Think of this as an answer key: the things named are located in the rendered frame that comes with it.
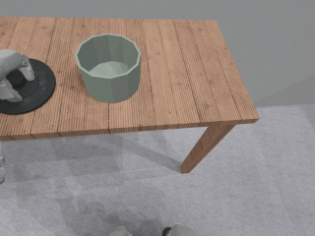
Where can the lid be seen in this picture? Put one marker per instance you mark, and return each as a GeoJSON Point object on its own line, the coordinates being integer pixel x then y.
{"type": "Point", "coordinates": [34, 93]}

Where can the robot right shin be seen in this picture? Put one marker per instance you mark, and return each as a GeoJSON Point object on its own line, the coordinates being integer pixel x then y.
{"type": "Point", "coordinates": [176, 225]}

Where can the pot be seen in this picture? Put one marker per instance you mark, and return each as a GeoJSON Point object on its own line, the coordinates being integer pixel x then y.
{"type": "Point", "coordinates": [110, 65]}

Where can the table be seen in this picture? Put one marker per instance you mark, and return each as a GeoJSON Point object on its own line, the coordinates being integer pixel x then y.
{"type": "Point", "coordinates": [188, 79]}

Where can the robot right thigh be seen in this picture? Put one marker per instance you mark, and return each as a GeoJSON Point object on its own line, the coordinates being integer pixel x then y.
{"type": "Point", "coordinates": [182, 231]}

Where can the knob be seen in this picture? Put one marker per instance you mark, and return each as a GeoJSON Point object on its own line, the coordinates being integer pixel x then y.
{"type": "Point", "coordinates": [16, 79]}

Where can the robot left hand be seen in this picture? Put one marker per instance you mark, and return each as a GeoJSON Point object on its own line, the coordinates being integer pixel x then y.
{"type": "Point", "coordinates": [9, 61]}

